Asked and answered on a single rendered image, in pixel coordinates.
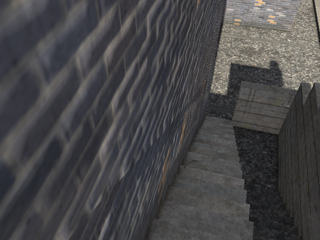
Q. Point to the stairs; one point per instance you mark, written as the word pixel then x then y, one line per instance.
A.
pixel 206 200

